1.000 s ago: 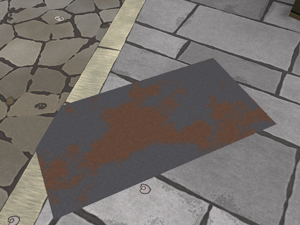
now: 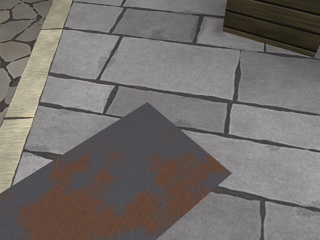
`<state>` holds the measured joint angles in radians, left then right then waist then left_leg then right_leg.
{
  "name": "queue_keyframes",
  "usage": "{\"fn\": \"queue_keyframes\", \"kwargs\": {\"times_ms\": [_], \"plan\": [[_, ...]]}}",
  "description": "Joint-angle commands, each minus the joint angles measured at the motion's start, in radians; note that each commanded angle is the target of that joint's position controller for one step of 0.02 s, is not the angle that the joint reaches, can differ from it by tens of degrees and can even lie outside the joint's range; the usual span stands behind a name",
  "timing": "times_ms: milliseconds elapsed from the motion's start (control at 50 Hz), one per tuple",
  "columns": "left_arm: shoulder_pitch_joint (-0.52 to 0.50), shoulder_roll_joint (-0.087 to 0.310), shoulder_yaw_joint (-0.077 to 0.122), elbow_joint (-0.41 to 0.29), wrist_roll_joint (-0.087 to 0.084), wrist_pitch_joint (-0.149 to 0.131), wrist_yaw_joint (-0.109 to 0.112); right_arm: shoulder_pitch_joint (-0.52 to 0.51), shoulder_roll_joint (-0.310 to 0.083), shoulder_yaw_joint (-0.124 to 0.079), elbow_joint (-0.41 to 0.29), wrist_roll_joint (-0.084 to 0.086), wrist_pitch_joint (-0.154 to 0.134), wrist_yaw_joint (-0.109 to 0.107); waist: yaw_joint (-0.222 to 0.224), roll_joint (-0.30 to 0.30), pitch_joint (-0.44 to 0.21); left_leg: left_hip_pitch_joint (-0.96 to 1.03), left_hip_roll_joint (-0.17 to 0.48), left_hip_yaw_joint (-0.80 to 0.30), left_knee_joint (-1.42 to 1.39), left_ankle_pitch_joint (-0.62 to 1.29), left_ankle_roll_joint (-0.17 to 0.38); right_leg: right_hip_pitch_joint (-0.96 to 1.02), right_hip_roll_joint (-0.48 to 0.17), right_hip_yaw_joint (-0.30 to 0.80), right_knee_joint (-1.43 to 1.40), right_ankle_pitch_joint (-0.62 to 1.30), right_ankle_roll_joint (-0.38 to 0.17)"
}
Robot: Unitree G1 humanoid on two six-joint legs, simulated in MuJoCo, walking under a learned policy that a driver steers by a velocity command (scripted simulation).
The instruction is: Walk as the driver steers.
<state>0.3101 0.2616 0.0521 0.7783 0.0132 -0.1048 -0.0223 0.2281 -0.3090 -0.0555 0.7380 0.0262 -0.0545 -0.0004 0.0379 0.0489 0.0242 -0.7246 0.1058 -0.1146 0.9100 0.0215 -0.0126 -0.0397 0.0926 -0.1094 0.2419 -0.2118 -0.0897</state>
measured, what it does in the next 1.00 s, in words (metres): walks ahead, turning left: left foot, then right foot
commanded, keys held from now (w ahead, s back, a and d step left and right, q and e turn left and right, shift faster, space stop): w+q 0.28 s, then q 0.30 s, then no key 0.42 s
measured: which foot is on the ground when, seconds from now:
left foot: up 0.00-0.22, down 0.24-0.68, up 0.70-0.98, down 1.00-1.00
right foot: down 0.00-0.26, up 0.28-0.64, down 0.66-1.00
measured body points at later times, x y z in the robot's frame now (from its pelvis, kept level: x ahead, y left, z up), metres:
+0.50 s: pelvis +0.28 +0.04 +0.00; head +0.33 +0.07 +0.44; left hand +0.39 +0.35 -0.09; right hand +0.46 -0.20 -0.10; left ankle +0.27 +0.12 -0.74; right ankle +0.41 -0.11 -0.68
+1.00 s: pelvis +0.41 +0.03 -0.01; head +0.43 +0.04 +0.44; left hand +0.42 +0.32 -0.12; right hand +0.63 -0.16 -0.13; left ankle +0.34 +0.15 -0.75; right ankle +0.51 -0.03 -0.74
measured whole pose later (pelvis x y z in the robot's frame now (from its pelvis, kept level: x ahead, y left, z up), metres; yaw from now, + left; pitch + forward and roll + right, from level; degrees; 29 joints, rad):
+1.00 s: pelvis +0.41 +0.03 -0.01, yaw +26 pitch +0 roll +0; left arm 0.16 0.23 0.01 0.73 0.01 0.00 0.00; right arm 0.22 -0.27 -0.04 0.72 -0.01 0.05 -0.03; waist 0.01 0.02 0.05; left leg -0.24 0.02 -0.07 0.54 -0.28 -0.03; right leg -0.35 0.04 0.00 0.51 -0.16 -0.03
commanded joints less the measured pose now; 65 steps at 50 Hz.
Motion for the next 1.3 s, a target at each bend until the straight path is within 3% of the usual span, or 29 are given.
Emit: {"fn": "queue_keyframes", "kwargs": {"times_ms": [20, 140, 220, 240, 260, 280, 300, 320, 340, 360, 420, 500, 580, 640, 660, 680, 700, 720, 740, 760, 840, 900, 960, 1000, 1020, 1040, 1060, 1140, 1300], "plan": [[-0.051, 0.146, 0.032, -0.054, -0.005, -0.017, 0.017, -0.055, -0.031, -0.003, -0.067, -0.002, -0.018, 0.018, 0.007, -0.083, 0.046, 0.056, -0.011, 0.041, -0.152, 0.144, 0.007, -0.069, -0.261, 0.046, -0.135, 0.347, -0.045], [0.037, 0.182, 0.042, 0.000, -0.016, 0.036, 0.037, -0.206, -0.009, 0.012, -0.163, -0.002, -0.024, 0.067, 0.052, -0.065, 0.076, -0.055, -0.044, 0.132, -0.300, -0.004, 0.056, 0.190, -0.338, -0.005, -0.023, 0.611, -0.034], [0.007, 0.236, 0.051, -0.018, -0.012, 0.070, 0.062, -0.039, -0.088, -0.028, -0.166, -0.003, -0.009, 0.071, -0.075, -0.148, -0.084, 0.255, -0.170, 0.230, -0.294, -0.195, 0.141, 0.192, -0.336, -0.050, 0.329, 1.169, -0.016], [-0.024, 0.236, 0.048, -0.030, -0.019, 0.070, 0.065, 0.118, -0.141, -0.056, -0.137, -0.002, -0.008, 0.057, -0.171, -0.120, -0.163, 0.504, -0.185, 0.199, -0.385, -0.125, 0.186, 0.073, -0.304, -0.070, 0.547, 1.078, 0.006], [0.006, 0.173, 0.023, -0.052, 0.003, 0.052, 0.062, 0.242, -0.222, -0.079, -0.116, -0.002, 0.006, 0.034, -0.198, 0.023, -0.267, 0.823, -0.007, -0.069, -0.388, -0.067, 0.256, -0.193, -0.229, -0.070, 0.858, 0.551, 0.037], [0.095, 0.068, -0.014, -0.100, 0.008, 0.016, 0.034, 0.204, -0.278, -0.085, -0.140, -0.009, -0.006, 0.033, -0.089, 0.230, -0.384, 1.142, 0.241, -0.684, -0.495, -0.186, 0.486, -0.626, 0.006, 0.089, 1.203, -0.361, 0.096], [-0.022, 0.176, 0.008, -0.109, -0.021, -0.019, 0.014, 0.209, -0.183, -0.063, -0.150, -0.019, -0.009, 0.030, -0.169, 0.074, -0.393, 1.144, 0.224, -0.662, -0.563, -0.143, 0.445, -0.723, -0.048, 0.257, 1.249, -0.335, 0.081], [-0.101, 0.195, 0.011, -0.147, -0.048, -0.033, 0.006, 0.146, -0.148, -0.051, -0.159, -0.027, -0.013, 0.027, -0.148, 0.015, -0.242, 1.009, 0.196, -0.482, -0.563, 0.035, 0.398, -0.744, -0.092, 0.251, 1.188, -0.260, 0.073], [-0.115, 0.173, 0.006, -0.150, -0.030, -0.035, 0.012, 0.078, -0.139, -0.049, -0.168, -0.019, -0.014, 0.028, -0.094, -0.106, -0.148, 0.850, 0.147, -0.361, -0.560, 0.229, 0.363, -0.712, -0.129, 0.227, 1.099, -0.224, 0.082], [-0.109, 0.180, 0.013, -0.145, -0.007, -0.026, 0.020, 0.024, -0.120, -0.044, -0.178, -0.010, -0.012, 0.024, -0.058, -0.127, -0.098, 0.741, 0.112, -0.280, -0.569, 0.327, 0.339, -0.670, -0.154, 0.211, 1.017, -0.204, 0.099], [-0.060, 0.142, 0.004, -0.137, 0.005, 0.014, 0.028, -0.029, -0.126, -0.041, -0.175, -0.021, -0.005, 0.007, -0.001, -0.055, -0.064, 0.529, 0.046, -0.171, -0.607, 0.504, 0.324, -0.551, -0.155, 0.176, 0.864, -0.155, 0.163], [-0.124, 0.104, -0.014, -0.145, 0.003, 0.033, 0.038, -0.021, -0.164, -0.056, -0.146, -0.008, 0.031, -0.022, -0.025, 0.022, -0.128, 0.422, -0.055, -0.065, -0.547, 0.489, 0.242, -0.408, -0.076, 0.131, 0.558, 0.071, 0.199], [-0.212, 0.128, -0.003, -0.168, -0.011, 0.038, 0.029, 0.011, -0.156, -0.055, -0.129, -0.003, 0.065, -0.036, -0.061, 0.070, -0.155, 0.470, -0.042, -0.168, -0.473, 0.242, 0.184, -0.362, -0.041, 0.172, 0.380, 0.163, 0.185], [-0.152, 0.150, 0.017, -0.152, -0.002, 0.022, 0.023, -0.030, -0.119, -0.043, -0.136, -0.008, 0.065, -0.040, -0.013, 0.091, -0.146, 0.519, -0.031, -0.236, -0.363, 0.098, 0.142, -0.284, -0.071, 0.184, 0.225, 0.243, 0.131], [-0.135, 0.168, 0.023, -0.152, 0.013, 0.013, 0.027, -0.010, -0.080, -0.031, -0.136, -0.016, 0.058, -0.038, -0.013, 0.061, -0.159, 0.501, -0.082, -0.213, -0.278, 0.013, 0.104, -0.195, -0.132, 0.212, 0.174, 0.392, 0.093], [-0.122, 0.219, 0.027, -0.171, 0.036, 0.012, 0.035, 0.062, -0.021, -0.011, -0.141, -0.040, 0.050, -0.036, -0.048, -0.118, -0.227, 0.384, -0.176, -0.129, -0.069, -0.361, 0.052, -0.011, -0.333, 0.402, 0.205, 0.770, 0.004], [-0.099, 0.222, 0.031, -0.146, 0.053, 0.028, 0.033, 0.179, -0.024, -0.004, -0.137, -0.024, 0.049, -0.031, -0.099, -0.353, -0.289, 0.231, -0.243, -0.077, 0.116, -0.739, -0.001, 0.089, -0.515, 0.713, 0.146, 0.785, -0.186], [-0.132, 0.166, 0.020, -0.164, 0.021, 0.037, 0.028, 0.205, -0.116, -0.026, -0.097, -0.020, 0.060, -0.032, -0.090, -0.240, -0.269, 0.212, -0.183, -0.106, 0.229, -0.710, -0.034, 0.041, -0.503, 0.758, 0.126, 0.532, -0.213], [-0.155, 0.127, 0.009, -0.172, 0.008, 0.045, 0.025, 0.125, -0.156, -0.040, -0.090, -0.014, 0.079, -0.037, -0.060, -0.158, -0.202, 0.186, -0.164, -0.080, 0.287, -0.651, -0.054, -0.011, -0.440, 0.634, 0.131, 0.375, -0.173], [-0.174, 0.117, 0.003, -0.172, 0.008, 0.054, 0.022, 0.086, -0.147, -0.043, -0.086, -0.014, 0.098, -0.045, -0.055, -0.122, -0.166, 0.186, -0.152, -0.062, 0.291, -0.607, -0.065, -0.070, -0.386, 0.557, 0.115, 0.251, -0.138], [-0.230, 0.105, -0.002, -0.149, 0.010, 0.078, 0.026, 0.058, -0.050, -0.015, -0.088, -0.022, 0.109, -0.045, -0.069, -0.196, -0.093, 0.348, -0.117, 0.038, 0.027, -0.507, -0.079, -0.241, -0.254, 0.346, 0.055, 0.136, -0.093], [-0.185, 0.122, 0.005, -0.125, 0.001, 0.085, 0.030, 0.027, -0.036, -0.007, -0.083, -0.024, 0.097, -0.038, -0.029, -0.220, -0.125, 0.423, -0.103, 0.058, -0.176, -0.461, -0.065, -0.179, -0.272, 0.351, 0.076, 0.140, -0.120], [-0.195, 0.122, 0.002, -0.114, -0.013, 0.094, 0.031, 0.062, -0.037, -0.010, -0.049, -0.026, 0.093, -0.030, -0.056, -0.199, -0.115, 0.539, -0.111, 0.085, -0.424, -0.270, -0.026, -0.218, -0.266, 0.352, 0.096, 0.025, -0.097], [-0.150, 0.097, -0.009, -0.094, -0.008, 0.083, 0.025, 0.038, -0.077, -0.012, -0.064, -0.049, 0.090, -0.031, -0.046, -0.130, -0.094, 0.625, -0.040, 0.002, -0.486, -0.163, 0.028, -0.308, -0.227, 0.321, 0.118, -0.101, -0.006], [-0.129, 0.089, -0.008, -0.100, 0.005, 0.075, 0.020, 0.017, -0.131, -0.026, -0.058, -0.049, 0.090, -0.031, 0.002, 0.001, -0.061, 0.549, -0.002, -0.046, -0.465, -0.233, 0.073, -0.320, -0.146, 0.226, 0.141, -0.169, 0.043], [-0.169, 0.082, -0.010, -0.097, 0.015, 0.071, 0.018, 0.012, -0.074, -0.015, -0.050, -0.047, 0.082, -0.025, -0.019, 0.035, -0.046, 0.447, -0.013, -0.044, -0.497, -0.379, 0.089, -0.242, -0.111, 0.173, 0.177, -0.130, 0.079], [-0.189, 0.074, -0.010, -0.097, 0.014, 0.070, 0.017, 0.001, -0.033, -0.002, -0.049, -0.053, 0.072, -0.022, -0.021, 0.038, -0.030, 0.401, -0.021, -0.041, -0.523, -0.439, 0.076, -0.199, -0.107, 0.170, 0.201, -0.076, 0.086], [-0.164, 0.076, -0.005, -0.069, 0.002, 0.076, 0.025, 0.018, -0.036, 0.000, -0.033, -0.044, 0.040, -0.025, -0.021, 0.017, -0.014, 0.406, -0.043, -0.016, -0.494, -0.313, 0.032, -0.180, -0.119, 0.181, 0.225, 0.036, 0.055], [-0.160, 0.070, -0.001, -0.016, -0.006, 0.083, 0.032, 0.056, -0.025, 0.004, -0.008, -0.037, 0.039, -0.033, -0.032, -0.039, -0.029, 0.446, -0.062, 0.004, -0.464, -0.207, 0.030, -0.156, -0.123, 0.183, 0.242, 0.145, 0.059]]}}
